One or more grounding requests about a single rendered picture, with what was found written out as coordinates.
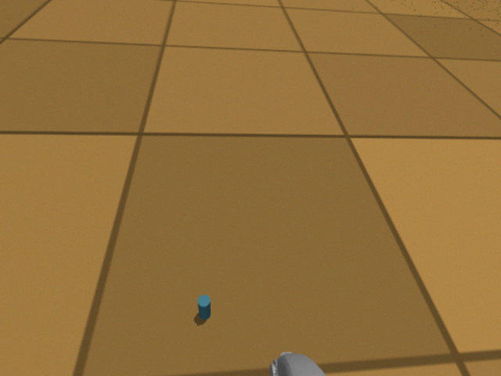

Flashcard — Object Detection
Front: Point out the can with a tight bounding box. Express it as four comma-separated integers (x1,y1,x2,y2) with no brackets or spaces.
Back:
198,295,211,320

